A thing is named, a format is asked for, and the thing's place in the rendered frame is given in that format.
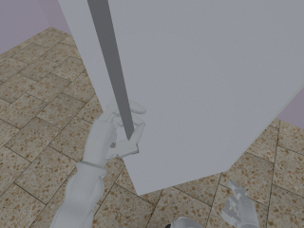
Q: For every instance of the handle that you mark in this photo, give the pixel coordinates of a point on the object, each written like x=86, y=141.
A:
x=101, y=16

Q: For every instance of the fridge door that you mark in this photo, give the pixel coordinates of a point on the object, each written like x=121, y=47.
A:
x=210, y=74

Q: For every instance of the left robot hand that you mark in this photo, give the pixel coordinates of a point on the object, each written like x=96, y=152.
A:
x=103, y=133

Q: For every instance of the right robot thigh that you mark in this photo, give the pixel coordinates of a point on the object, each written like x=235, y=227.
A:
x=185, y=223

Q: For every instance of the right robot hand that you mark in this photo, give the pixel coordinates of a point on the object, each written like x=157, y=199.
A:
x=245, y=211

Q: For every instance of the robot left forearm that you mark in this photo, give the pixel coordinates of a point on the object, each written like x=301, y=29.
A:
x=83, y=190

